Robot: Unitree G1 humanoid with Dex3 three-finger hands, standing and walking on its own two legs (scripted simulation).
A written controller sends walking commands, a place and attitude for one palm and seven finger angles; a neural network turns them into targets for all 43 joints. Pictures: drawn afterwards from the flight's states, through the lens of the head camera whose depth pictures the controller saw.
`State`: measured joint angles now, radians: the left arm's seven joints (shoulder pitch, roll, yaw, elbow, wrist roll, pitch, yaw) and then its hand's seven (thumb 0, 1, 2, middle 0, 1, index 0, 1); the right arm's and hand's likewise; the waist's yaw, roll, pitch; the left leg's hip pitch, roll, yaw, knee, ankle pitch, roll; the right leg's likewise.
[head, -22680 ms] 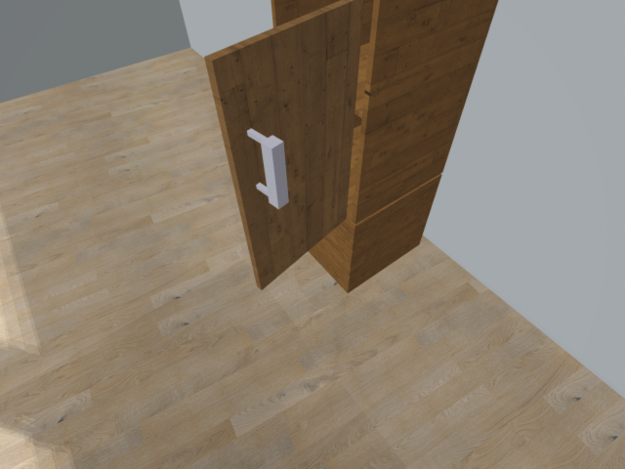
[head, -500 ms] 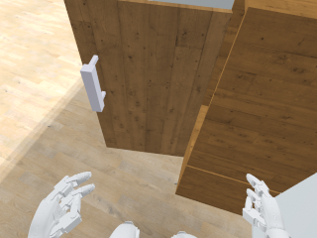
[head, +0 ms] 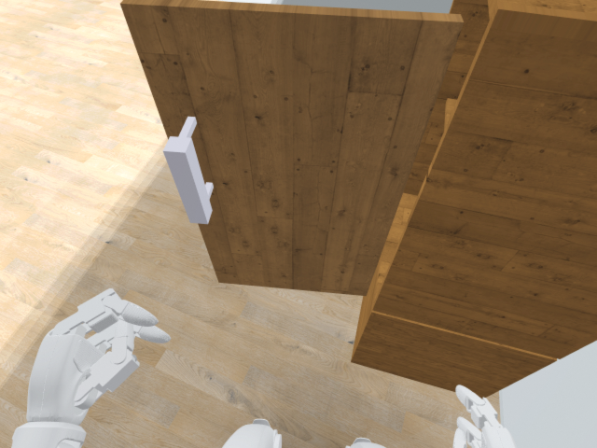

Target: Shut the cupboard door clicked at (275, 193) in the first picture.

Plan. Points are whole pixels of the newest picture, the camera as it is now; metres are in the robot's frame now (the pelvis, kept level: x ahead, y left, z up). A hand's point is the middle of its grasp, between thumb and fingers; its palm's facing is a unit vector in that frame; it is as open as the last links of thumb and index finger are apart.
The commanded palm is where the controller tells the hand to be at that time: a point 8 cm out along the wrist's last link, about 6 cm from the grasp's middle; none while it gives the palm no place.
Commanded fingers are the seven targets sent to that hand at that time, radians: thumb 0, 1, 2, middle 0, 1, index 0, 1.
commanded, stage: raise the hand and make a fist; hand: left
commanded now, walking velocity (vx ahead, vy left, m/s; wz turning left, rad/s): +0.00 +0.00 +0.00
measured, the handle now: (195, 172) +0.45 +0.18 +0.11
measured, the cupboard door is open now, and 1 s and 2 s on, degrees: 100 100 100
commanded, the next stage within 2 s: bring the fist close to the handle in 0.98 s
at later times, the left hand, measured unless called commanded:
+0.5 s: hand (132, 349) +0.21 +0.19 +0.09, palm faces -0.05 -1.00 -0.04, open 3.1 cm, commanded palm +0.19 +0.26 +0.11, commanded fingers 0.00 0.90 0.90 -1.30 -1.50 -1.30 -1.50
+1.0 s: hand (138, 317) +0.23 +0.18 +0.13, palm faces +0.03 -1.00 -0.07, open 3.1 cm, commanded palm +0.20 +0.23 +0.12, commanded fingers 0.00 0.90 0.90 -1.30 -1.50 -1.30 -1.50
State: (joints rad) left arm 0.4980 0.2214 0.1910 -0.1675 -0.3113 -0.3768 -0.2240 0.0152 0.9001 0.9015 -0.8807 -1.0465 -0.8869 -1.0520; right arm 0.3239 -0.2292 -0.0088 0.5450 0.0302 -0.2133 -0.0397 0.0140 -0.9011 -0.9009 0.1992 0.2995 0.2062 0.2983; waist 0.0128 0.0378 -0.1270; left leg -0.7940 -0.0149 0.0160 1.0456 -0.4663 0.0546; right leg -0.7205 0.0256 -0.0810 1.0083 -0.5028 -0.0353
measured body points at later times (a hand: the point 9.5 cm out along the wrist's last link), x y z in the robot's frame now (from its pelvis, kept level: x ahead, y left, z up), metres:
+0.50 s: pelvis -0.01 +0.01 +0.02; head +0.01 +0.02 +0.47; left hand +0.20 +0.25 +0.10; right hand +0.18 -0.20 -0.04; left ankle +0.03 +0.08 -0.67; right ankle +0.00 -0.10 -0.67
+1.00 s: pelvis +0.00 -0.01 +0.03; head +0.02 -0.02 +0.48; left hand +0.22 +0.24 +0.13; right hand +0.18 -0.25 -0.05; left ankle +0.03 +0.08 -0.67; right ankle +0.00 -0.10 -0.67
